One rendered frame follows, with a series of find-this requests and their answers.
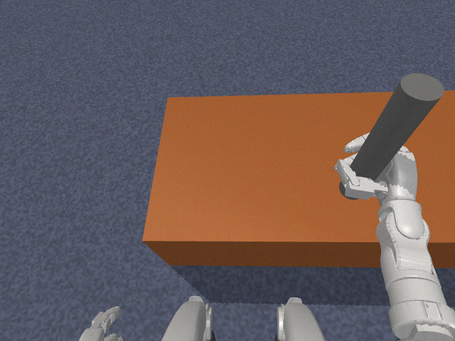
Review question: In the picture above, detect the can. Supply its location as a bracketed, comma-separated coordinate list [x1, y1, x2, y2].
[339, 73, 444, 200]

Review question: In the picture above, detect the right robot arm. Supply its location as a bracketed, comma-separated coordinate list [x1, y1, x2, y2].
[376, 199, 455, 341]

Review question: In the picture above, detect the left robot hand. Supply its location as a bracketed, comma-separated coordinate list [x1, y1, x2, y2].
[79, 306, 123, 341]

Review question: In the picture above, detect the right robot hand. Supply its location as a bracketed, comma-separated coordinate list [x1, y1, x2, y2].
[334, 133, 417, 207]

